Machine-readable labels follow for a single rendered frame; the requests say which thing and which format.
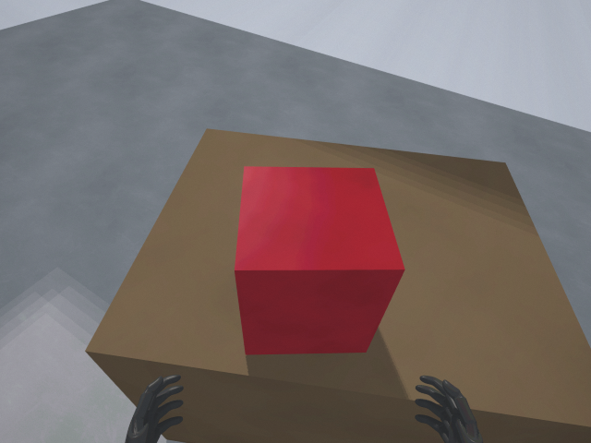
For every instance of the robot right hand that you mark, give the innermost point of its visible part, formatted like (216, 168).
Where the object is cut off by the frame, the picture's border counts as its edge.
(457, 425)

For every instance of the carton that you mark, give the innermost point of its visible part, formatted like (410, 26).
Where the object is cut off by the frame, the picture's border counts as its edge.
(316, 262)

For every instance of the robot left hand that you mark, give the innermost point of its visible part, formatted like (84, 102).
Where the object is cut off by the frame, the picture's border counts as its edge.
(144, 427)

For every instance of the pedestal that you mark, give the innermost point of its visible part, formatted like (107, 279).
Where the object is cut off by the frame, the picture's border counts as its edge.
(479, 305)

